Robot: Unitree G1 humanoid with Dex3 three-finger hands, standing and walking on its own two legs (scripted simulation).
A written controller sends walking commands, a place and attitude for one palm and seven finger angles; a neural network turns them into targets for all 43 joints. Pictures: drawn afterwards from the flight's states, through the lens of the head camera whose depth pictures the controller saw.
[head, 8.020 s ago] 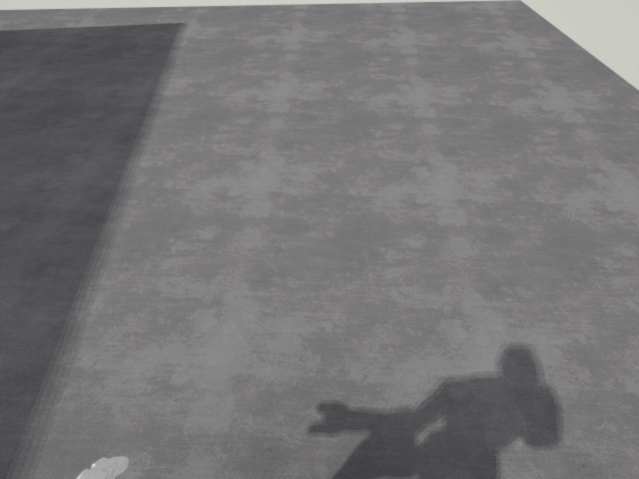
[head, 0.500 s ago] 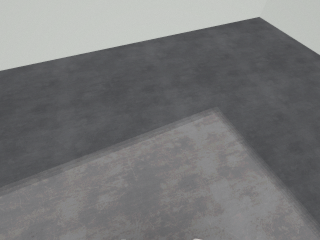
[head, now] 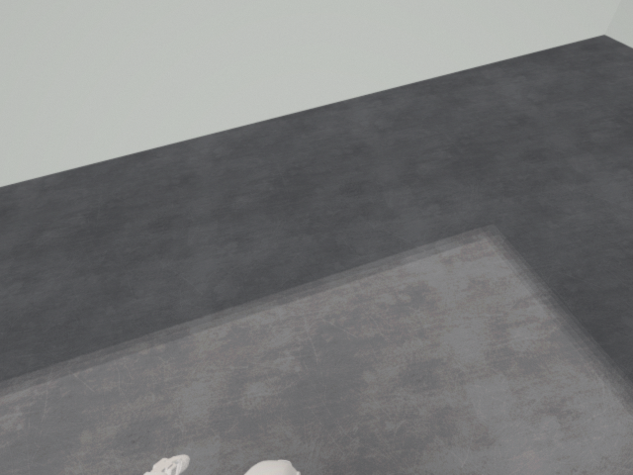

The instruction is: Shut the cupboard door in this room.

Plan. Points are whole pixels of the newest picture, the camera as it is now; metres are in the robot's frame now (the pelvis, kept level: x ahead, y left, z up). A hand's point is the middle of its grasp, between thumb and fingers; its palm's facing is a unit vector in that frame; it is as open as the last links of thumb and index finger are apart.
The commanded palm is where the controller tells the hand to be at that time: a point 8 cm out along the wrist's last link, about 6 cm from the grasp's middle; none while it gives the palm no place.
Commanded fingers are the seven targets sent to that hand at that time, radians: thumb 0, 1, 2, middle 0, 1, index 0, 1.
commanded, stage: turn or walk to find it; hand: left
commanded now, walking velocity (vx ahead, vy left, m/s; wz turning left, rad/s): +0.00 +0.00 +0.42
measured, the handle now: out of the picture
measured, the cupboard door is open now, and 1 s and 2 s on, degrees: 72 72 72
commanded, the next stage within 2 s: none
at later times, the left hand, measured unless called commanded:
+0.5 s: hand out of the picture -0.07 +0.25 -0.18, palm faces +0.27 -0.93 -0.26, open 7.3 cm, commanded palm none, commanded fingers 0.00 0.90 0.90 -0.20 -0.30 -0.20 -0.30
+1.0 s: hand out of the picture -0.03 +0.21 -0.14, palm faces +0.41 -0.87 -0.28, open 7.3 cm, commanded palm none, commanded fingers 0.00 0.90 0.90 -0.20 -0.30 -0.20 -0.30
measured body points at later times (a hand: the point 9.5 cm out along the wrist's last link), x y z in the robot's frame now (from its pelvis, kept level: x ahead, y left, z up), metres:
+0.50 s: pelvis -0.03 +0.04 -0.01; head -0.01 +0.07 +0.44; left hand -0.09 +0.30 -0.16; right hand +0.13 -0.18 -0.13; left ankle -0.06 +0.13 -0.74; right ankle -0.02 -0.09 -0.69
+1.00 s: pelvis -0.04 -0.01 +0.00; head +0.00 -0.03 +0.45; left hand -0.05 +0.25 -0.12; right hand +0.09 -0.23 -0.17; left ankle -0.11 +0.12 -0.66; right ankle +0.00 -0.09 -0.74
